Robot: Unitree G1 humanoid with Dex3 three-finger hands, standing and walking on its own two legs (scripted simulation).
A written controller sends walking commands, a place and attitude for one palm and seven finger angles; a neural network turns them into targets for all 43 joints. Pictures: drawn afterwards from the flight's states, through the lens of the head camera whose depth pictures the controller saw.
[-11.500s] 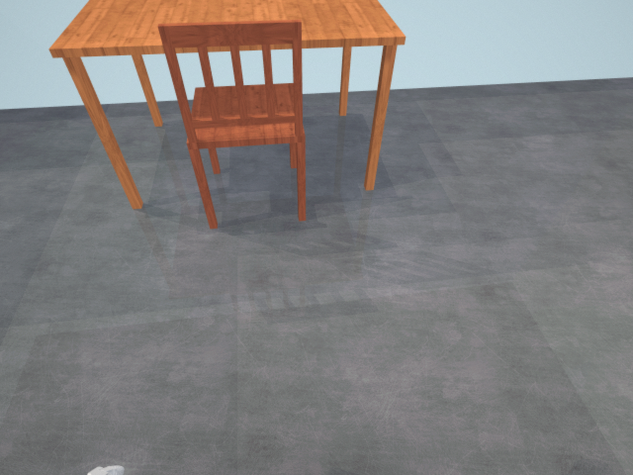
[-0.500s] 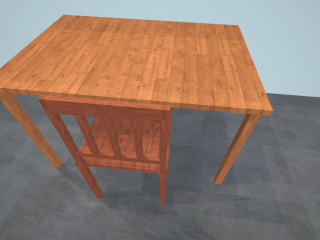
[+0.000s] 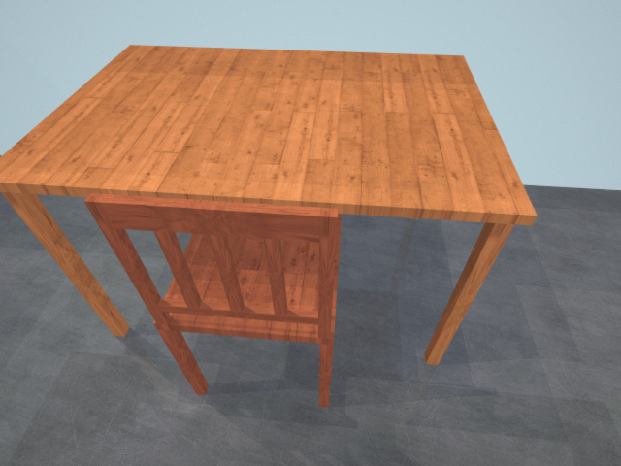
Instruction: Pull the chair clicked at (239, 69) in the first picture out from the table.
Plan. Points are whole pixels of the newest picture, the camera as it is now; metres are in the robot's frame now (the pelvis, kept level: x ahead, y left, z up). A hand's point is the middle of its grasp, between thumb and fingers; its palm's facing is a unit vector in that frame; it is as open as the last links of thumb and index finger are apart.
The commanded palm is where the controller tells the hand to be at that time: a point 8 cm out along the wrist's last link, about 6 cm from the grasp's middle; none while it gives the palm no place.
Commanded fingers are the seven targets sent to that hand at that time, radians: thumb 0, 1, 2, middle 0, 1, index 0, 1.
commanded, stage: come to a stop and stand still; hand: left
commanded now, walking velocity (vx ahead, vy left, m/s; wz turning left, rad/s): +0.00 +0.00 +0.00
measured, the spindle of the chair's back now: (228, 274) +0.48 +0.20 -0.11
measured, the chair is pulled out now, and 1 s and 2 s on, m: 0.00 0.00 0.00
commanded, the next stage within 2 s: look again from close up in 0.62 s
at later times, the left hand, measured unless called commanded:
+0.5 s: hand out of the picture +0.01 +0.17 -0.17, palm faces +0.03 -0.98 -0.19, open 7.4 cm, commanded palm none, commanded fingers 0.00 0.90 0.90 -0.20 -0.30 -0.20 -0.30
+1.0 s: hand out of the picture +0.01 +0.17 -0.17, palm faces +0.04 -0.98 -0.19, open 7.4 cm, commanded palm none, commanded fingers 0.00 0.90 0.90 -0.20 -0.30 -0.20 -0.30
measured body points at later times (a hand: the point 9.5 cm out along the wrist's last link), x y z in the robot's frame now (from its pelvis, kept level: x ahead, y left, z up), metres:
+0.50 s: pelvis +0.01 +0.00 +0.00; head +0.03 +0.00 +0.45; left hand +0.01 +0.22 -0.16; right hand +0.01 -0.21 -0.16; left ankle -0.04 +0.08 -0.74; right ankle +0.01 -0.12 -0.74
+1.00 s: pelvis +0.02 +0.00 +0.00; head +0.03 +0.00 +0.45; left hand +0.01 +0.22 -0.16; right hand +0.02 -0.22 -0.16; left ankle -0.04 +0.08 -0.74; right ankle +0.01 -0.12 -0.74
